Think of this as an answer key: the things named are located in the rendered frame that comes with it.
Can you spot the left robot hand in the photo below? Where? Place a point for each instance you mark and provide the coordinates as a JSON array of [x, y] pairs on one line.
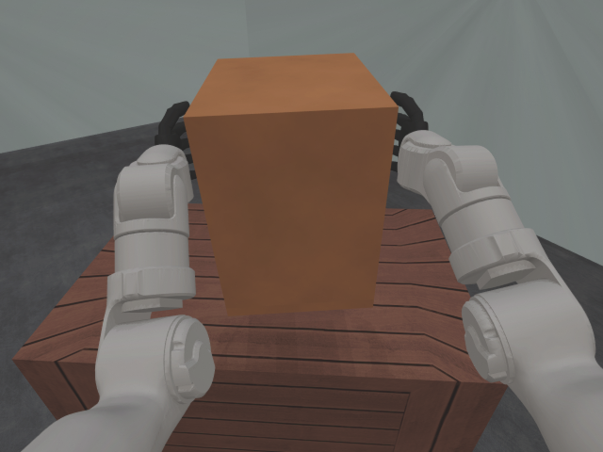
[[169, 131]]

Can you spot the robot right upper arm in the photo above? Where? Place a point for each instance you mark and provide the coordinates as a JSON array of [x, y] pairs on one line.
[[533, 337]]

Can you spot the pedestal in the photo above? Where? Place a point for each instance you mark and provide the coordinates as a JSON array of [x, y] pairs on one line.
[[393, 378]]

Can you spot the right robot hand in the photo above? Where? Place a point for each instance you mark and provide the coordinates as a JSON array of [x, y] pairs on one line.
[[409, 124]]

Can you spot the carton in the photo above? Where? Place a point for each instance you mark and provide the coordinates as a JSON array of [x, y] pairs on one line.
[[292, 156]]

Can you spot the robot left forearm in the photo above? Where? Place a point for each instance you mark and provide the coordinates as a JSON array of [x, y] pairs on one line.
[[151, 234]]

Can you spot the robot left upper arm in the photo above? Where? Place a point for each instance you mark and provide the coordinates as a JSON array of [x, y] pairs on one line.
[[148, 372]]

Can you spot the robot right forearm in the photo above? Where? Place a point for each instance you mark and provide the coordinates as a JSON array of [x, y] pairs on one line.
[[488, 242]]

